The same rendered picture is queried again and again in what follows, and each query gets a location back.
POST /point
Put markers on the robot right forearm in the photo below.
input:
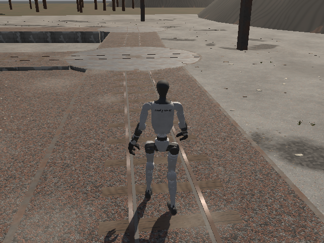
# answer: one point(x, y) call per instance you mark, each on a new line
point(184, 130)

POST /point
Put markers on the robot torso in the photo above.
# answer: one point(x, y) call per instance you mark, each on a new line
point(162, 116)

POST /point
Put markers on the robot left upper arm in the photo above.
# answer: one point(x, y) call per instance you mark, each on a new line
point(143, 116)

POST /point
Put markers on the robot left hand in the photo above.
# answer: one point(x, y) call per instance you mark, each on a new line
point(131, 147)

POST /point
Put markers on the robot left forearm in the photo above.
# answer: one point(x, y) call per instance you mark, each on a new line
point(136, 135)

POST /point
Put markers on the robot right hand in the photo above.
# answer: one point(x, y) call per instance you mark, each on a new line
point(183, 138)

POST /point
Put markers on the robot right shin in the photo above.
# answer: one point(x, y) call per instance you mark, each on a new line
point(172, 185)

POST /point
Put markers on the robot right upper arm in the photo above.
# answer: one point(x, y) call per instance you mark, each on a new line
point(180, 114)

